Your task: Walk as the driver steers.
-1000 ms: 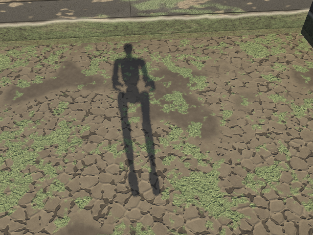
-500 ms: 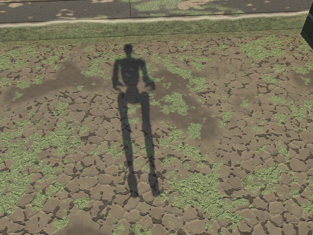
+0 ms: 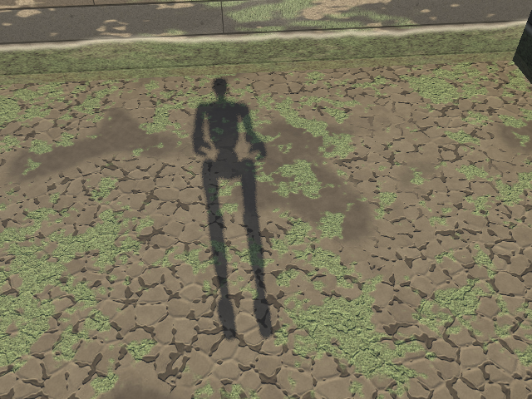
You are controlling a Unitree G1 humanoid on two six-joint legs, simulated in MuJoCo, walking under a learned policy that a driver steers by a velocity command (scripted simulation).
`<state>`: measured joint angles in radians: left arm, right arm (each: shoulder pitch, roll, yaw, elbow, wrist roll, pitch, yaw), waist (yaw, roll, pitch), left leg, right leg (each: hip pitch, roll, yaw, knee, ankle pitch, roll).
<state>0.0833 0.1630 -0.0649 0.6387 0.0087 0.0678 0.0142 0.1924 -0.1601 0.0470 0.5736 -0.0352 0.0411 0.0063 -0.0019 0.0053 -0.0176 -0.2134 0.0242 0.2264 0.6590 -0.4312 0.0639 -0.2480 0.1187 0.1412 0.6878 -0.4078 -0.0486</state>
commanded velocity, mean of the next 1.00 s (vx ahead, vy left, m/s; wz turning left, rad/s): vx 0.21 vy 0.00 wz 0.00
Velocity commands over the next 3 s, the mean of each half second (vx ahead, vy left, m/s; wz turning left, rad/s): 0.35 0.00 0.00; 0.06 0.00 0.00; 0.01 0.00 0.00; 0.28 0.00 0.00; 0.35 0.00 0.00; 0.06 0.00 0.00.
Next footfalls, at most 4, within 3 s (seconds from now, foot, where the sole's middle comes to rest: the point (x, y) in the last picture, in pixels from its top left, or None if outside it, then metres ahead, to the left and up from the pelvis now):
none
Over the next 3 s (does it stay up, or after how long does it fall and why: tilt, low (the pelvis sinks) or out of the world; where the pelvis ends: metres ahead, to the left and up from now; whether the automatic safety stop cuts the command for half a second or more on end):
stays up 0.00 -0.02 0.02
